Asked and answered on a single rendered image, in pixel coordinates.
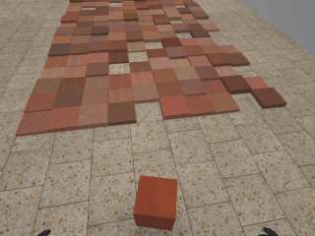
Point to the carton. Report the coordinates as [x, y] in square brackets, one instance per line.
[155, 204]

